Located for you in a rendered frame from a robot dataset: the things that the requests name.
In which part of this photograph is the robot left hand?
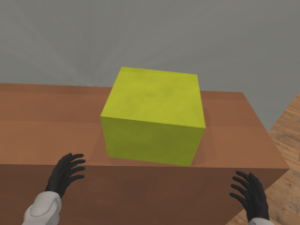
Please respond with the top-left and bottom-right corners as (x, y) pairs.
(45, 153), (86, 199)

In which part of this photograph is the pedestal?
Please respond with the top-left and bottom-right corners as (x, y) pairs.
(0, 82), (290, 225)

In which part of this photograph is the robot left forearm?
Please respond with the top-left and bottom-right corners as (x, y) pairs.
(22, 191), (62, 225)

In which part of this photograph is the robot right hand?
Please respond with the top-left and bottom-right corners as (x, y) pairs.
(230, 171), (270, 222)

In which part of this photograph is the carton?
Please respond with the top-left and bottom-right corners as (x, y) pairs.
(100, 67), (206, 167)

